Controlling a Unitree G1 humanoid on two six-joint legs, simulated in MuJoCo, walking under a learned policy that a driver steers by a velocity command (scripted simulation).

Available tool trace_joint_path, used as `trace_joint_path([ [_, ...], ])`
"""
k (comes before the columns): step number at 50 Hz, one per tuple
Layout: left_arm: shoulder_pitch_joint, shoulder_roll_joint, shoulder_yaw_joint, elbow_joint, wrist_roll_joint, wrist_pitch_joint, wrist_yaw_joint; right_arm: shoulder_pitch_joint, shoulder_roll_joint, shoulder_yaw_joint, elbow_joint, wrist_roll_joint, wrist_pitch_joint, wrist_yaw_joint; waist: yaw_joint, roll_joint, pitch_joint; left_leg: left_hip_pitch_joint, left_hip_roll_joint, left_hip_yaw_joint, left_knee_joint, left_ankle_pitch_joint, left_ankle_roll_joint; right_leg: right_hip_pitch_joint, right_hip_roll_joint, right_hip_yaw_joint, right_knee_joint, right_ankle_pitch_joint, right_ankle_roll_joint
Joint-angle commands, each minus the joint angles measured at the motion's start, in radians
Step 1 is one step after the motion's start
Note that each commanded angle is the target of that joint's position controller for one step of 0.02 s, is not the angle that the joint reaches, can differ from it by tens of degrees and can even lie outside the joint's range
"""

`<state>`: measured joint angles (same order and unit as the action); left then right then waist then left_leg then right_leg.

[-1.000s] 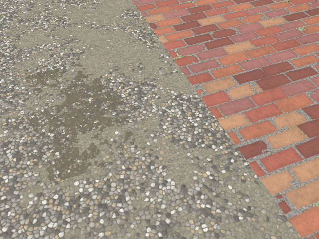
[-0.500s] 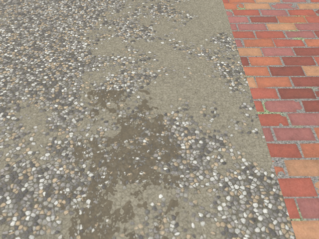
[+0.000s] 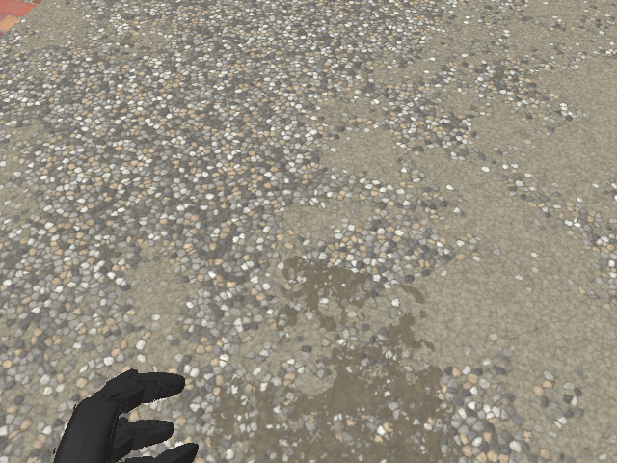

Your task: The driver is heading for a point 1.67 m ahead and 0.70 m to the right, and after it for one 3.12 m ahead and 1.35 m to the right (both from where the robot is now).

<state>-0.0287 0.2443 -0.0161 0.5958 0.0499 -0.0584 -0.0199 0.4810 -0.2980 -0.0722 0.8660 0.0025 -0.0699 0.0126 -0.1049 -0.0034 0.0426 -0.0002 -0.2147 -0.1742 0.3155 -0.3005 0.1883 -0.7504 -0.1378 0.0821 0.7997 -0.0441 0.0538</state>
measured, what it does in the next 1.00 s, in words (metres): walks ahead, turning right: right foot, then left foot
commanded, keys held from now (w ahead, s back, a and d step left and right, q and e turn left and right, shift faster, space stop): w+e+shift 1.00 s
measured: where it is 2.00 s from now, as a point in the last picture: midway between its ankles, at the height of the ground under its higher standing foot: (498, 100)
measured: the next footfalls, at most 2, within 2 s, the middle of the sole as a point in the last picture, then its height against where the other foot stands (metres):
right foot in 0.14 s outside the picture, level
left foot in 0.56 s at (271, 343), level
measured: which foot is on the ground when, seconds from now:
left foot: down 0.00-0.16, up 0.18-0.54, down 0.56-1.00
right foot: up 0.00-0.12, down 0.14-0.58, up 0.60-0.98, down 1.00-1.00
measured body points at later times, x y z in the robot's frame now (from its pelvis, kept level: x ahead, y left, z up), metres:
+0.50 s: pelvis +0.47 -0.07 +0.00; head +0.50 -0.07 +0.45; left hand +0.40 +0.21 -0.12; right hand +0.74 -0.28 -0.03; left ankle +0.68 +0.06 -0.70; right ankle +0.32 -0.15 -0.73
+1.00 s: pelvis +0.90 -0.20 -0.04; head +0.92 -0.22 +0.41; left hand +1.25 -0.17 -0.08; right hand +0.68 -0.39 -0.16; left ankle +0.73 +0.05 -0.70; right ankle +1.00 -0.31 -0.74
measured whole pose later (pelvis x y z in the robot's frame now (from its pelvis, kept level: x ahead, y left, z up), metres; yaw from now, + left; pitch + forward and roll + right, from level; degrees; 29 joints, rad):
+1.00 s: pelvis +0.90 -0.20 -0.04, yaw -37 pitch +1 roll +2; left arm -0.02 0.33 0.03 0.59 0.03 -0.02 -0.08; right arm 0.52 -0.29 -0.04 0.90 -0.03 -0.08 -0.02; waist -0.06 -0.05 0.03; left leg 0.21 0.06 0.29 0.56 -0.39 -0.06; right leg -0.59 0.04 -0.14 0.70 -0.12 -0.21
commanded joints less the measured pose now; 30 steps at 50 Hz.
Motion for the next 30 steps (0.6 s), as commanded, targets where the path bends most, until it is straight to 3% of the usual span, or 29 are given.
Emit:
trace_joint_path([
  [1, -0.056, 0.059, 0.009, -0.06, -0.013, -0.012, -0.007, -0.004, -0.13, -0.029, -0.05, 0.011, -0.03, 0.001, 0.001, 0.024, 0.013, -0.174, 0.219, -0.147, -0.136, 0.591, 0.058, 0.268, 0.083, -0.13, -0.184, 0.233, -0.047],
  [2, -0.071, 0.066, 0.011, -0.064, -0.015, -0.016, -0.007, 0.008, -0.128, -0.026, -0.039, 0.007, -0.034, -0.002, -0.01, 0.033, 0.016, -0.118, 0.239, -0.135, -0.14, 0.639, 0.043, 0.287, 0.09, -0.137, -0.237, 0.248, -0.07],
  [4, -0.026, 0.118, 0.034, -0.05, -0.015, -0.019, 0.004, 0.004, -0.171, -0.031, -0.03, -0.008, -0.041, -0.01, 0.016, 0.067, -0.025, 0.041, 0.276, -0.101, -0.049, 0.935, 0.005, 0.334, 0.142, -0.162, -0.29, 0.152, -0.117],
  [5, 0.067, 0.159, 0.053, -0.023, -0.019, -0.021, 0.01, -0.002, -0.202, -0.036, -0.027, -0.022, -0.04, -0.017, 0.068, 0.09, -0.081, 0.118, 0.297, -0.083, 0.069, 1.109, -0.015, 0.392, 0.175, -0.167, -0.284, 0.053, -0.136],
  [6, 0.231, 0.197, 0.074, 0.024, -0.031, -0.021, 0.021, -0.032, -0.225, -0.042, -0.026, -0.043, -0.031, -0.022, 0.157, 0.117, -0.158, 0.145, 0.309, -0.056, 0.253, 1.23, -0.028, 0.508, 0.198, -0.17, -0.277, -0.041, -0.158],
  [7, 0.453, 0.225, 0.093, 0.091, -0.035, -0.015, 0.035, -0.102, -0.215, -0.04, -0.038, -0.058, -0.021, -0.027, 0.286, 0.108, -0.223, 0.038, 0.282, -0.005, 0.522, 1.171, -0.042, 0.711, 0.166, -0.157, -0.279, -0.092, -0.182],
  [8, 0.658, 0.282, 0.111, 0.136, -0.023, -0.008, 0.049, -0.147, -0.123, -0.015, -0.067, -0.066, -0.027, -0.03, 0.359, -0.023, -0.317, -0.18, 0.206, 0.06, 0.961, 0.721, -0.055, 0.933, 0.012, 0.044, -0.196, -0.307, -0.227],
  [9, 0.576, 0.338, 0.128, 0.158, -0.011, -0.007, 0.025, 0.043, -0.015, 0.014, -0.103, 0.004, -0.043, -0.002, 0.158, -0.456, -0.389, -0.603, 0.004, 0.06, 1.224, -0.13, -0.129, 1.163, -0.207, 0.785, -0.47, -0.448, -0.415],
  [10, 0.432, 0.234, 0.121, 0.118, -0.02, -0.001, 0.003, -0.05, -0.078, 0.026, -0.095, -0.032, -0.045, -0.015, 0.164, -0.194, -0.24, -0.758, 0.126, 0.046, 1.221, -0.062, -0.096, 1.076, -0.172, 0.824, -0.545, -0.557, -0.42],
  [11, 0.39, 0.183, 0.111, 0.114, -0.033, -0.005, -0.004, -0.185, -0.104, 0.025, -0.123, -0.044, -0.051, -0.009, 0.171, -0.046, -0.159, -0.757, 0.179, 0.033, 1.159, 0.012, -0.104, 0.95, -0.142, 0.671, -0.54, -0.49, -0.404],
  [12, 0.408, 0.147, 0.104, 0.144, -0.031, -0.006, -0.007, -0.26, -0.105, 0.031, -0.15, -0.056, -0.056, -0.005, 0.161, 0.063, -0.093, -0.721, 0.208, 0.047, 1.068, 0.032, -0.109, 0.82, -0.099, 0.571, -0.55, -0.385, -0.375],
  [14, 0.454, 0.126, 0.09, 0.201, -0.032, -0.016, 0.003, -0.317, -0.063, 0.049, -0.205, -0.086, -0.039, 0.007, 0.11, 0.038, -0.015, -0.685, 0.246, 0.058, 0.941, 0.002, -0.143, 0.65, -0.015, 0.453, -0.577, -0.285, -0.346],
  [16, 0.477, 0.153, 0.096, 0.219, -0.044, -0.029, 0.006, -0.329, -0.047, 0.065, -0.236, -0.092, -0.022, 0.013, 0.084, -0.014, 0.013, -0.69, 0.273, 0.079, 0.823, -0.04, -0.173, 0.574, 0.012, 0.413, -0.612, -0.235, -0.358],
  [18, 0.465, 0.172, 0.104, 0.206, -0.042, -0.033, 0.01, -0.445, -0.047, 0.081, -0.296, -0.075, -0.021, 0.023, 0.093, -0.021, 0.059, -0.641, 0.284, 0.123, 0.63, 0.056, -0.205, 0.444, 0.037, 0.359, -0.676, -0.173, -0.358],
  [20, 0.446, 0.189, 0.117, 0.192, -0.047, -0.033, 0.007, -0.542, -0.024, 0.1, -0.331, -0.051, -0.024, 0.037, 0.118, -0.046, 0.07, -0.474, 0.262, 0.16, 0.411, 0.231, -0.22, 0.333, 0.091, 0.288, -0.711, -0.108, -0.313],
  [22, 0.47, 0.213, 0.127, 0.193, -0.062, -0.037, -0.003, -0.566, -0.024, 0.1, -0.336, -0.037, -0.023, 0.035, 0.146, -0.053, 0.036, -0.343, 0.233, 0.177, 0.331, 0.376, -0.218, 0.34, 0.082, 0.286, -0.707, 0.043, -0.28],
  [25, 0.517, 0.225, 0.134, 0.204, -0.066, -0.028, 0.004, -0.558, -0.064, 0.084, -0.336, -0.039, -0.028, 0.015, 0.157, -0.048, -0.012, -0.308, 0.21, 0.162, 0.216, 0.323, -0.203, 0.528, 0.067, 0.3, -0.563, 0.234, -0.235],
  [26, 0.524, 0.24, 0.138, 0.208, -0.061, -0.025, 0.007, -0.501, -0.089, 0.07, -0.32, -0.04, -0.032, 0.005, 0.132, -0.042, -0.064, -0.231, 0.183, 0.168, 0.191, 0.239, -0.191, 0.572, 0.072, 0.292, -0.447, 0.374, -0.216],
  [27, 0.514, 0.261, 0.142, 0.209, -0.059, -0.024, 0.005, -0.38, -0.116, 0.054, -0.286, -0.043, -0.038, -0.008, 0.068, -0.018, -0.146, -0.082, 0.176, 0.174, 0.172, 0.188, -0.176, 0.567, 0.109, 0.257, -0.261, 0.451, -0.194],
  [28, 0.481, 0.253, 0.141, 0.196, -0.06, -0.031, 0.0, -0.207, -0.161, 0.031, -0.254, -0.051, -0.045, -0.027, -0.02, -0.01, -0.239, 0.149, 0.267, 0.1, 0.198, 0.104, -0.148, 0.432, 0.148, 0.234, -0.019, 0.344, -0.176],
  [29, 0.454, 0.129, 0.109, 0.161, -0.053, -0.044, 0.005, 0.023, -0.241, 0.001, -0.23, -0.073, -0.044, -0.049, -0.09, 0.126, -0.394, 0.376, 0.547, -0.178, 0.183, -0.244, -0.111, 0.277, 0.194, 0.15, 0.304, -0.141, -0.182],
  [30, 0.553, 0.068, 0.082, 0.098, -0.094, -0.035, 0.007, -0.045, -0.304, -0.017, -0.227, -0.078, -0.03, -0.045, 0.017, 0.402, -0.502, 0.469, 0.742, -0.714, -0.024, -0.501, -0.002, 0.03, 0.238, 0.042, 0.557, -0.459, -0.163],
])
Velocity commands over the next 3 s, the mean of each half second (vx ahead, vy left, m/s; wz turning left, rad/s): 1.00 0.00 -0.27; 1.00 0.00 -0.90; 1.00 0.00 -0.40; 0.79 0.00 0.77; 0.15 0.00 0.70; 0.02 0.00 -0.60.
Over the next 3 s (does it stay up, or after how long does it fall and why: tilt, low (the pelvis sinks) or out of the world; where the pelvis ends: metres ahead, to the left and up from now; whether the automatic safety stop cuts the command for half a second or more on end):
stays up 1.75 -0.85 0.01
